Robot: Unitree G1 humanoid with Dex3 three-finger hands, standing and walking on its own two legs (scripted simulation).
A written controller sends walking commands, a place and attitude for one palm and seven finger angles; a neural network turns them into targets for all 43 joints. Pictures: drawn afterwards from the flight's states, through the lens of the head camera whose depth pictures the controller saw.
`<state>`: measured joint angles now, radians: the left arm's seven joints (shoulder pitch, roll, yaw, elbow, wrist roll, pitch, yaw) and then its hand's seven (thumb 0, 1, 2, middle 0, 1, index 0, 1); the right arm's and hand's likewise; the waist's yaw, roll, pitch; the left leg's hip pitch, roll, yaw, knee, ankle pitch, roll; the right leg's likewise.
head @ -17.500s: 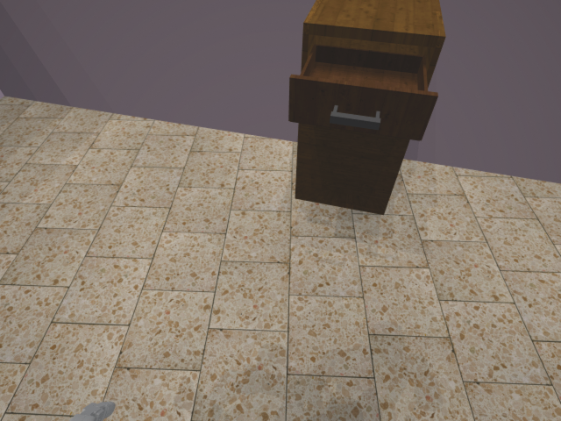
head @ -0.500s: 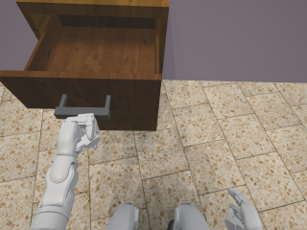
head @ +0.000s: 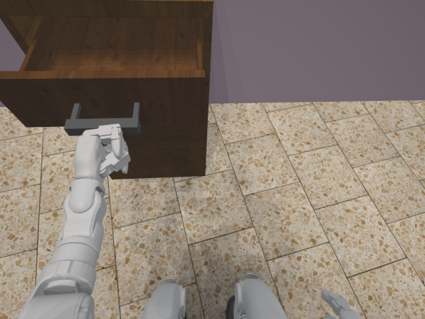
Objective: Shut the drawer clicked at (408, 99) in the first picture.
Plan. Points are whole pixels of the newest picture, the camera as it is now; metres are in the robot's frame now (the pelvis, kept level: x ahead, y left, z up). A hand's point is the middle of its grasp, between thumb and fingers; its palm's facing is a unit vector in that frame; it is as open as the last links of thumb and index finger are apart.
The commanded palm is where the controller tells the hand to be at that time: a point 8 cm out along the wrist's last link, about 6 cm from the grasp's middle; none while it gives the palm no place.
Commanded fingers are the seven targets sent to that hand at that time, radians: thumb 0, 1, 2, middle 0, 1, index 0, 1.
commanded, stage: push the drawer shut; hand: left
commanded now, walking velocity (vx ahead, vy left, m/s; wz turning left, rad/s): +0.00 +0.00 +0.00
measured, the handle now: (105, 117) +0.49 +0.21 +0.04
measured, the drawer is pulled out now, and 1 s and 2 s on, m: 0.18 0.06 0.00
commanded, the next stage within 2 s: pull the fist back off the drawer in 1.82 s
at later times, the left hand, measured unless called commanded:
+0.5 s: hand (128, 129) +0.46 +0.17 +0.03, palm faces +0.06 -1.00 -0.05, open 3.2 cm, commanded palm +0.46 +0.22 +0.04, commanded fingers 0.00 0.90 0.90 -1.40 -1.60 -1.40 -1.60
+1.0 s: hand (130, 102) +0.53 +0.17 +0.04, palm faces +0.05 -1.00 -0.04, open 3.3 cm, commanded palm +0.53 +0.21 +0.04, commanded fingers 0.00 0.90 0.90 -1.40 -1.60 -1.40 -1.60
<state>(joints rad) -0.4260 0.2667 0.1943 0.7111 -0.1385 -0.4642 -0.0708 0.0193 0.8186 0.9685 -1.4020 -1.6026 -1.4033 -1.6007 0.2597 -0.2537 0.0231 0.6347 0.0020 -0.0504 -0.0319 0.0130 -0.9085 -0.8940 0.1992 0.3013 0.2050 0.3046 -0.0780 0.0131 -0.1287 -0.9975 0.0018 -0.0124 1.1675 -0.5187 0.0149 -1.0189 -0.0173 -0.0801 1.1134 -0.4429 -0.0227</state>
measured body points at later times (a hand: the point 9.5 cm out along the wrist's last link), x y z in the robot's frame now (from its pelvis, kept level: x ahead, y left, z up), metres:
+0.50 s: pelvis +0.00 +0.00 +0.00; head +0.13 +0.01 +0.43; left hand +0.45 +0.22 +0.04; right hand +0.07 -0.27 -0.12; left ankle +0.02 +0.11 -0.65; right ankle +0.05 -0.11 -0.65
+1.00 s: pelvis +0.00 +0.00 -0.01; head +0.16 +0.02 +0.41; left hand +0.52 +0.23 +0.04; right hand +0.00 -0.27 -0.12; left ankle +0.02 +0.11 -0.65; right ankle +0.05 -0.11 -0.65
